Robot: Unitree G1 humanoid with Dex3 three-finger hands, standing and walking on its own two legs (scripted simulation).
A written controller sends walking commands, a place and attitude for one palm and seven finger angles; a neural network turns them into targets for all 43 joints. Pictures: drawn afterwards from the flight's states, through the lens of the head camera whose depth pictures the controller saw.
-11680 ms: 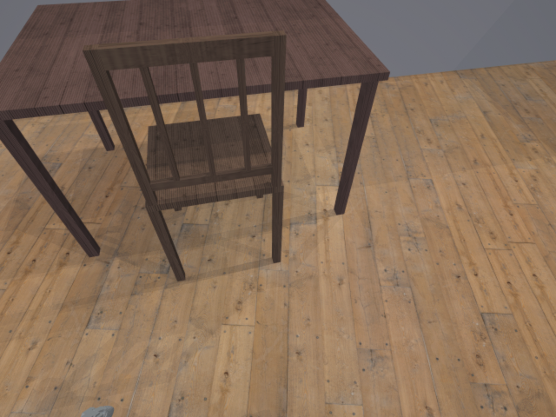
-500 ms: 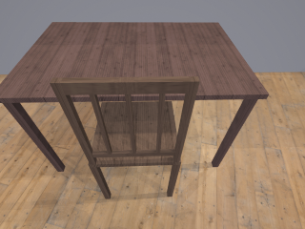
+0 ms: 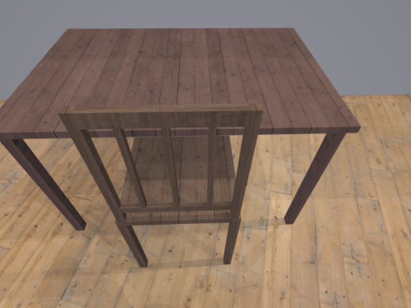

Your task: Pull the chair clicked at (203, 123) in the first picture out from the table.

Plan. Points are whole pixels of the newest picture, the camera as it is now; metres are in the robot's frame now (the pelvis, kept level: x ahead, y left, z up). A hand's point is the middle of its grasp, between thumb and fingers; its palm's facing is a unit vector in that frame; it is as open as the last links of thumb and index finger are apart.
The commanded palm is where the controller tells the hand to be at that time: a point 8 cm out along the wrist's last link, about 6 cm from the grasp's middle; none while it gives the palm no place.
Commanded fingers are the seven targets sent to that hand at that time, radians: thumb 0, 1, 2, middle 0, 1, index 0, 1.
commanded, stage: look again from close up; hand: left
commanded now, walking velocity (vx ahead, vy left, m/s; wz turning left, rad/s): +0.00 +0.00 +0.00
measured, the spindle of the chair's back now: (172, 172) +0.46 +0.12 -0.06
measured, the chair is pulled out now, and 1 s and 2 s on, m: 0.00 0.00 0.00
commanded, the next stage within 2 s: raise the hand toward the chair's back in 1.90 s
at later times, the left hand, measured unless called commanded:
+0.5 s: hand out of the picture -0.03 +0.14 -0.17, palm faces +0.05 -0.98 -0.17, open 7.4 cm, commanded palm none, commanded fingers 0.00 0.90 0.90 -0.20 -0.30 -0.20 -0.30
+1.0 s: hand out of the picture -0.03 +0.13 -0.17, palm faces +0.06 -0.98 -0.18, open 7.4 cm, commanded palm none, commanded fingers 0.00 0.90 0.90 -0.20 -0.30 -0.20 -0.30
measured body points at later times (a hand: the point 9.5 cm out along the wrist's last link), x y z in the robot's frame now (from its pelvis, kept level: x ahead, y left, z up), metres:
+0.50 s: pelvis +0.00 -0.01 +0.00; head +0.00 -0.02 +0.45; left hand -0.03 +0.19 -0.16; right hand +0.00 -0.23 -0.16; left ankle +0.00 +0.10 -0.74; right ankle -0.05 -0.10 -0.74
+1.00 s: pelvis +0.01 -0.02 +0.00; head +0.00 -0.03 +0.45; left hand -0.03 +0.18 -0.16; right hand -0.01 -0.23 -0.17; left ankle +0.00 +0.10 -0.74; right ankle -0.05 -0.10 -0.74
